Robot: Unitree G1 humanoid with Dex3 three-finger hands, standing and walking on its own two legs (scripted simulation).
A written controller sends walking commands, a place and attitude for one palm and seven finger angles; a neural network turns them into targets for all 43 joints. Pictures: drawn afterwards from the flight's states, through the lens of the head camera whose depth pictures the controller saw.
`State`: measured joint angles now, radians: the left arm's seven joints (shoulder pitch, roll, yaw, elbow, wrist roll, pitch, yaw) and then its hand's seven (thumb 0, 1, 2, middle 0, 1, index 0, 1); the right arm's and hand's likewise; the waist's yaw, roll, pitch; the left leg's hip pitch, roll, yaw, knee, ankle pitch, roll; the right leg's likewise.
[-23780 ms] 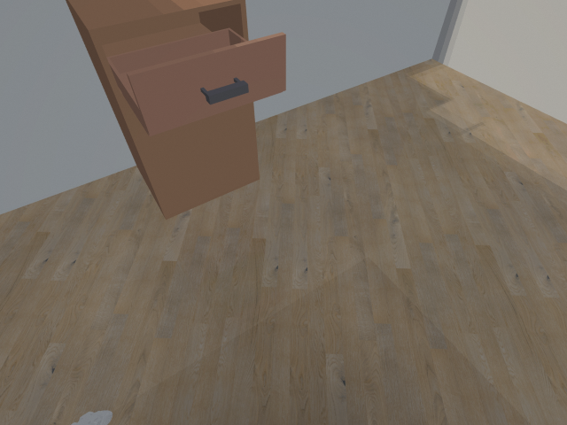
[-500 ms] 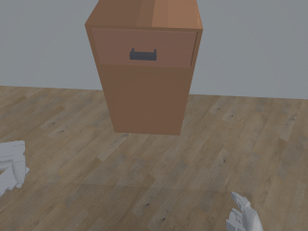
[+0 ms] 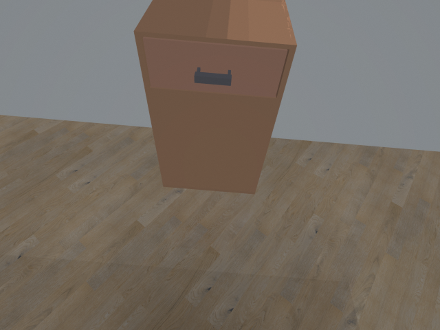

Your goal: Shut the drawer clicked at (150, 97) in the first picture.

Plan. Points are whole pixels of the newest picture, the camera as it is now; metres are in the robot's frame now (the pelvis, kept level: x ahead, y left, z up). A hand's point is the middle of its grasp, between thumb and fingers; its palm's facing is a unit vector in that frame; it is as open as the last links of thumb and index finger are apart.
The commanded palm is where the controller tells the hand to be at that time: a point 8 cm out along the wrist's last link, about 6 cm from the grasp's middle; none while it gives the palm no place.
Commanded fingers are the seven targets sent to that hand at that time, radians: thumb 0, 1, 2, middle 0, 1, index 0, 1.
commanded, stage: let the arm hang, fingers relaxed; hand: left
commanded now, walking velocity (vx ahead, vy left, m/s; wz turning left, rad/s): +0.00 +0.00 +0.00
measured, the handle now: (213, 75) +0.88 +0.06 -0.03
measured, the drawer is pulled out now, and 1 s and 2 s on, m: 0.00 0.00 0.00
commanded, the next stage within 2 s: look to check the result in 0.80 s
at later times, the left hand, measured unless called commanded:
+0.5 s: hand out of the picture -0.03 +0.17 -0.17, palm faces +0.02 -0.99 -0.17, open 7.0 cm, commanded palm none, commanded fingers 0.00 0.90 0.90 -0.20 -0.30 -0.20 -0.30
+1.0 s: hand out of the picture -0.02 +0.16 -0.17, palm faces +0.02 -0.99 -0.17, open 7.3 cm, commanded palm none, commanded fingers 0.00 0.90 0.90 -0.20 -0.30 -0.20 -0.30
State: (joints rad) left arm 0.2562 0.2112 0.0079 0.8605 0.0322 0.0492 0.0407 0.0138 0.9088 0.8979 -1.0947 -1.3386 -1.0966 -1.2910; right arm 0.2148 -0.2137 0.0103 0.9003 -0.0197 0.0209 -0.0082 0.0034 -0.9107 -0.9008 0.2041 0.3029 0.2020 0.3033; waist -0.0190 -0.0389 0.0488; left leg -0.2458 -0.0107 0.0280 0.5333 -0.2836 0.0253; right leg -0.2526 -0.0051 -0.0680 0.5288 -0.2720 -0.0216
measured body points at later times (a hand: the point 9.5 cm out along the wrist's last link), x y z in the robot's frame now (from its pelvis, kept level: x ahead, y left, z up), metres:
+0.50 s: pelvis -0.01 +0.02 +0.01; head +0.00 +0.01 +0.46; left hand -0.03 +0.23 -0.15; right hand -0.05 -0.17 -0.16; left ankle +0.00 +0.10 -0.73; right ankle +0.01 -0.10 -0.73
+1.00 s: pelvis +0.00 +0.00 +0.01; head +0.02 +0.00 +0.46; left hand -0.02 +0.21 -0.15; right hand -0.04 -0.20 -0.16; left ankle +0.00 +0.10 -0.73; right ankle +0.01 -0.10 -0.73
